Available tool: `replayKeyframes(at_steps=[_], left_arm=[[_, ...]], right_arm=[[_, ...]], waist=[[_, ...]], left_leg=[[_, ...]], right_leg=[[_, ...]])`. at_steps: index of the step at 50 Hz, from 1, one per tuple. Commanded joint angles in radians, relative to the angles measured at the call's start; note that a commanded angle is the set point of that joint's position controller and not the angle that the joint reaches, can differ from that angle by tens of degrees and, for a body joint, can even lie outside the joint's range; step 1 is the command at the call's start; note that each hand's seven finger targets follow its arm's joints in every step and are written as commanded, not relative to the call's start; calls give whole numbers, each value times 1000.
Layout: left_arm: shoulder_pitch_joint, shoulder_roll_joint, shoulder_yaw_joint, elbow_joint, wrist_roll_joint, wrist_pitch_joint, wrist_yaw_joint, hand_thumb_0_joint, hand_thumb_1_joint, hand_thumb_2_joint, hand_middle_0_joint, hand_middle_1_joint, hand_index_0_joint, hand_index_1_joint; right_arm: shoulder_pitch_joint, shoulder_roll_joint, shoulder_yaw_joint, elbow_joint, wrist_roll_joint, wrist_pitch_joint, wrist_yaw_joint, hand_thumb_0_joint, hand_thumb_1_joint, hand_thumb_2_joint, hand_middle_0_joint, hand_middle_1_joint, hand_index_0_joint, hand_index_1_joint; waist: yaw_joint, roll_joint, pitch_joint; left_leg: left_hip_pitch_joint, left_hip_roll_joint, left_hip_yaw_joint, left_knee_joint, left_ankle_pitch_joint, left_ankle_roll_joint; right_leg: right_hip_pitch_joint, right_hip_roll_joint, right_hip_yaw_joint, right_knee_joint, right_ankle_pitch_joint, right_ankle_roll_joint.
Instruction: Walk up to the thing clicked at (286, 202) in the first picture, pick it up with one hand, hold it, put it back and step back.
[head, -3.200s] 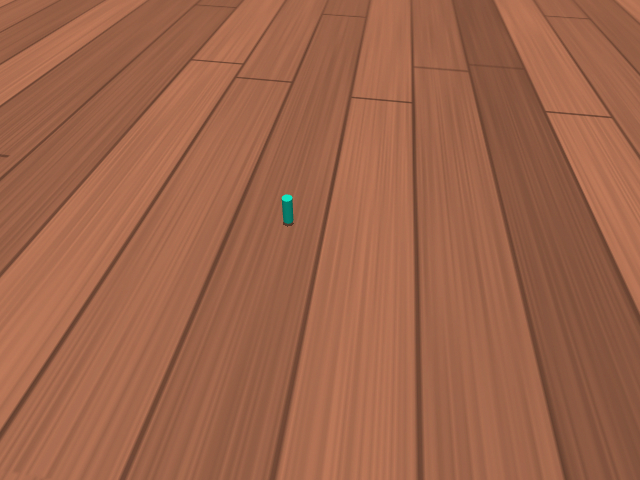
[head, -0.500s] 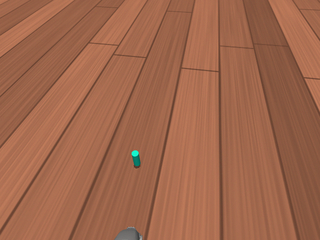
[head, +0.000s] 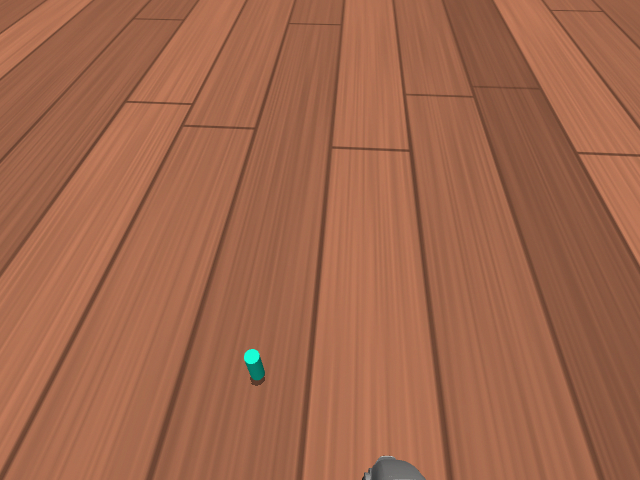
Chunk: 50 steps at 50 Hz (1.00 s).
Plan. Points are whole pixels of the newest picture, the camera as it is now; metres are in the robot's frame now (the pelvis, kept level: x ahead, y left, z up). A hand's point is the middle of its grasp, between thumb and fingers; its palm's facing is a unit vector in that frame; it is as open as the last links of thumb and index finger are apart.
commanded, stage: walk up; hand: left
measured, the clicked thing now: (254, 365) +0.54 +0.19 -0.70
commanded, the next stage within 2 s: stand in 1.90 s
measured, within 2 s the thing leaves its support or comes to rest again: neither
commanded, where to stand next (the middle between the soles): +0.15 +0.01 m, yaw +0 degrees
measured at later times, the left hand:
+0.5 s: hand out of the picture +0.15 +0.28 -0.17, palm faces +0.00 -0.94 -0.34, open 7.4 cm
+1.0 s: hand out of the picture +0.13 +0.27 -0.14, palm faces +0.03 -0.94 -0.35, open 7.4 cm
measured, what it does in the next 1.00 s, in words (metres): steps on the spot: right foot, then left foot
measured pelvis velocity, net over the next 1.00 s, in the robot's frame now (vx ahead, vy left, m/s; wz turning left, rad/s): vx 0.08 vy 0.01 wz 0.03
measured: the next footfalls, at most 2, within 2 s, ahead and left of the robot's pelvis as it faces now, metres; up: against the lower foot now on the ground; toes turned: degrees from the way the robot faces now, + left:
right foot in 0.04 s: +0.13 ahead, -0.12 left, +0.00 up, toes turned -2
left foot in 0.40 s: +0.16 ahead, +0.15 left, +0.00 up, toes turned +2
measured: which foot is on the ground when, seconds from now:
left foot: down 0.00-0.06, up 0.08-0.38, down 0.40-1.00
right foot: up 0.00-0.02, down 0.04-1.00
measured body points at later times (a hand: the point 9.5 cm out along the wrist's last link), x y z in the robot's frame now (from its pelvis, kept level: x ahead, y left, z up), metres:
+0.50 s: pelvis +0.07 +0.02 -0.01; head +0.09 +0.04 +0.43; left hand +0.15 +0.33 -0.14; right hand +0.14 -0.30 -0.12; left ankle +0.12 +0.15 -0.73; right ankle +0.10 -0.12 -0.72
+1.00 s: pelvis +0.08 +0.01 +0.01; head +0.09 +0.00 +0.46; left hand +0.13 +0.32 -0.12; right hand +0.21 -0.28 -0.12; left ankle +0.12 +0.15 -0.73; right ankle +0.10 -0.12 -0.73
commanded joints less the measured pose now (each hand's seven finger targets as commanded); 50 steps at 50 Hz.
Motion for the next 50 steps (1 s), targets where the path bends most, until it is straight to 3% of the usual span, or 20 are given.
replayKeyframes(at_steps=[1,2,3,4,5,8,12,16,19,20,21,22,23,24,26,29,32,34,44,50], left_arm=[[158,200,74,-18,1,-54,39,0,900,900,-200,-300,-200,-300],[216,269,98,-12,9,-61,51,0,900,900,-200,-300,-200,-300],[165,311,96,-49,4,-63,63,0,900,900,-200,-300,-200,-300],[100,315,91,-66,-7,-51,61,0,900,900,-200,-300,-200,-300],[84,311,89,-74,-13,-46,64,0,900,900,-200,-300,-200,-300],[32,250,63,-82,-12,-42,70,0,900,900,-200,-300,-200,-300],[-30,226,46,-84,4,-34,72,0,900,900,-200,-300,-200,-300],[-76,220,39,-71,-1,-8,71,0,900,900,-200,-300,-200,-300],[-114,200,29,-65,-14,20,68,0,900,900,-200,-300,-200,-300],[-98,171,20,-58,-18,28,66,0,900,900,-200,-300,-200,-300],[-79,126,9,-52,-27,36,65,0,900,900,-200,-300,-200,-300],[-45,164,16,-14,-31,50,73,0,900,900,-200,-300,-200,-300],[-45,190,25,22,-24,55,73,0,900,900,-200,-300,-200,-300],[-48,188,27,39,-22,51,69,0,900,900,-200,-300,-200,-300],[-36,170,25,67,-22,42,62,0,900,900,-200,-300,-200,-300],[-61,177,18,104,-14,32,68,0,900,900,-200,-300,-200,-300],[-143,176,4,117,-10,35,59,0,900,900,-200,-300,-200,-300],[-139,167,-1,142,-13,33,54,0,900,900,-200,-300,-200,-300],[-203,169,-3,206,-12,9,57,0,900,900,-200,-300,-200,-300],[-210,157,-2,233,-12,17,60,0,900,900,-200,-300,-200,-300]], right_arm=[[-42,-189,-54,-110,19,-12,-14,0,-900,-900,200,300,200,300],[1,-127,-32,-119,26,-16,-15,0,-900,-900,200,300,200,300],[64,-81,-8,-103,22,-3,-22,0,-900,-900,200,300,200,300],[57,-196,-39,-74,13,16,-37,0,-900,-900,200,300,200,300],[39,-208,-48,-63,10,21,-45,0,-900,-900,200,300,200,300],[20,-195,-47,-26,19,26,-37,0,-900,-900,200,300,200,300],[33,-152,-35,18,16,35,-35,0,-900,-900,200,300,200,300],[-36,-139,-35,52,16,27,-44,0,-900,-900,200,300,200,300],[-42,-165,-44,76,3,13,-58,0,-900,-900,200,300,200,300],[-58,-203,-51,74,-3,7,-60,0,-900,-900,200,300,200,300],[-106,-248,-52,60,-13,-1,-62,0,-900,-900,200,300,200,300],[-176,-298,-54,51,3,-1,-60,0,-900,-900,200,300,200,300],[-237,-288,-53,51,1,5,-58,0,-900,-900,200,300,200,300],[-263,-256,-38,51,3,8,-59,0,-900,-900,200,300,200,300],[-274,-223,-19,64,-1,7,-58,0,-900,-900,200,300,200,300],[-278,-180,-3,91,12,10,-54,0,-900,-900,200,300,200,300],[-301,-185,0,122,13,21,-53,0,-900,-900,200,300,200,300],[-342,-192,4,134,10,21,-51,0,-900,-900,200,300,200,300],[-339,-162,13,222,22,16,-46,0,-900,-900,200,300,200,300],[-369,-151,13,249,20,21,-48,0,-900,-900,200,300,200,300]], waist=[[112,-27,-135],[135,-213,-189],[94,-274,-176],[92,-149,-130],[92,-159,-99],[60,-128,-40],[41,-170,-71],[51,-186,-101],[24,-128,-102],[31,-42,-102],[63,100,-105],[77,185,-96],[82,179,-60],[91,164,-58],[98,199,-81],[86,170,-151],[59,126,-78],[70,110,-57],[41,-28,-131],[54,-46,-135]], left_leg=[[-133,142,-96,164,352,112],[-274,63,-43,392,175,63],[-418,-28,-76,490,-187,13],[-425,11,-122,546,-247,16],[-439,26,-138,585,-276,14],[-390,56,-173,532,-141,3],[-251,46,-116,350,-31,-22],[-125,22,-73,176,98,-38],[-37,3,-69,32,219,-12],[-34,83,-180,-35,201,11],[-91,246,-432,-142,149,67],[-202,329,-513,-186,45,169],[-312,328,-519,-204,-45,193],[-329,274,-437,-187,-55,163],[-248,187,-310,-118,56,90],[-199,159,-263,-57,173,47],[-226,147,-292,-169,-151,23],[-206,146,-294,-176,-177,21],[1,115,-199,-127,243,2],[17,119,-193,-165,290,-5]], right_leg=[[371,69,-33,-212,118,-26],[504,-90,203,-272,67,-72],[530,-323,556,-345,101,-140],[452,-357,575,-341,33,-249],[390,-359,561,-333,55,-289],[258,-215,283,-330,152,-204],[143,-151,123,-283,284,-183],[89,-148,96,-186,268,-169],[17,-122,98,-80,125,-108],[-12,-85,83,-38,21,-74],[-20,8,48,59,-141,-21],[78,48,25,130,-287,-14],[156,20,47,171,-285,-10],[190,22,47,115,-276,-17],[192,25,27,-35,-136,-15],[281,-2,63,-142,23,-14],[209,-11,90,-193,-154,-18],[188,-12,85,-225,-154,-18],[221,-70,111,-353,76,-6],[261,-69,91,-374,113,7]])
